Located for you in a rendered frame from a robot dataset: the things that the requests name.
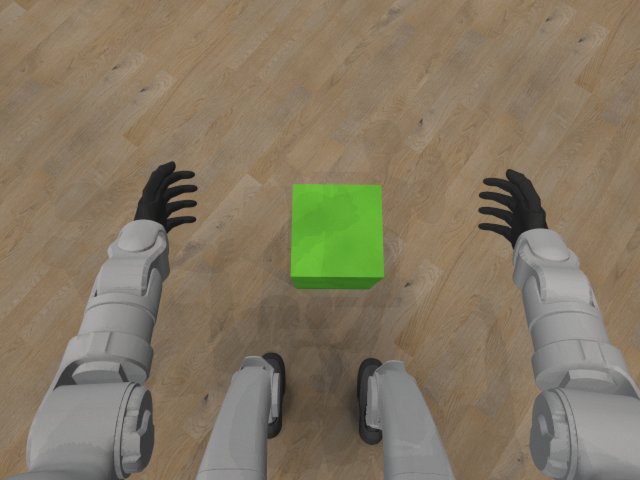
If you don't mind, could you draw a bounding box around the left robot hand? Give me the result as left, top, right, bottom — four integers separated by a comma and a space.
134, 161, 198, 233

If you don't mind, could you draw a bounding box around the carton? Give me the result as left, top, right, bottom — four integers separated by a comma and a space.
291, 184, 384, 289

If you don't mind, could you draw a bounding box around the robot right forearm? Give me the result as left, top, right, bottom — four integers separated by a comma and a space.
512, 228, 640, 401

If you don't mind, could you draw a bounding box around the robot thigh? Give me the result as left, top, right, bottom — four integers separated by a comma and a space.
195, 366, 280, 480
368, 370, 456, 480

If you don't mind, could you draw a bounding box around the right robot hand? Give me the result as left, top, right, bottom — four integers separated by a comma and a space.
478, 169, 548, 250

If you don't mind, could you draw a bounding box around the robot left forearm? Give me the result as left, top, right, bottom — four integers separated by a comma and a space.
26, 220, 170, 471

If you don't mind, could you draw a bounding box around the robot left upper arm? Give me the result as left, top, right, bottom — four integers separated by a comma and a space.
2, 382, 154, 480

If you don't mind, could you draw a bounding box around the robot left thigh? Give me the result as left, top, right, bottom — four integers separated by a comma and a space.
195, 366, 280, 480

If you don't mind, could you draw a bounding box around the robot right upper arm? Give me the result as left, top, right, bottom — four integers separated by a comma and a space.
529, 387, 640, 480

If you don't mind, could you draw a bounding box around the robot right thigh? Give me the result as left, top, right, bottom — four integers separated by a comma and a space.
368, 370, 456, 480

